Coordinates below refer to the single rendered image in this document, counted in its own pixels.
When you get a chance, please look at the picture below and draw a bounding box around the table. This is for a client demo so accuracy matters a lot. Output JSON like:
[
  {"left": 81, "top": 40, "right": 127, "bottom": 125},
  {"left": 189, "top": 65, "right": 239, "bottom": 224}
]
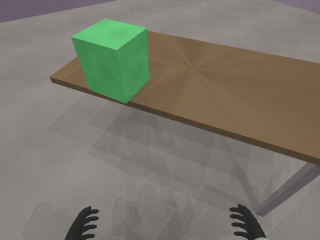
[{"left": 49, "top": 31, "right": 320, "bottom": 217}]

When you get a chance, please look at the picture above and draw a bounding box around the robot right hand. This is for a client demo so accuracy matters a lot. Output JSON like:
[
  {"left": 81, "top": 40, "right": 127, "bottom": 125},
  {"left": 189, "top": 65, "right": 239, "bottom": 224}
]
[{"left": 229, "top": 204, "right": 267, "bottom": 240}]

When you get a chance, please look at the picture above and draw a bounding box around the robot left hand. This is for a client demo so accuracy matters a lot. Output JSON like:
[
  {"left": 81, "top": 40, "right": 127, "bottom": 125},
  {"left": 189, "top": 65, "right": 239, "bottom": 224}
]
[{"left": 65, "top": 206, "right": 99, "bottom": 240}]

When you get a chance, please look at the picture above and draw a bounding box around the carton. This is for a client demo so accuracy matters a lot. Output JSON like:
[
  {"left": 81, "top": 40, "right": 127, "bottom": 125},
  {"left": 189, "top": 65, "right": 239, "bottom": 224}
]
[{"left": 71, "top": 19, "right": 149, "bottom": 104}]

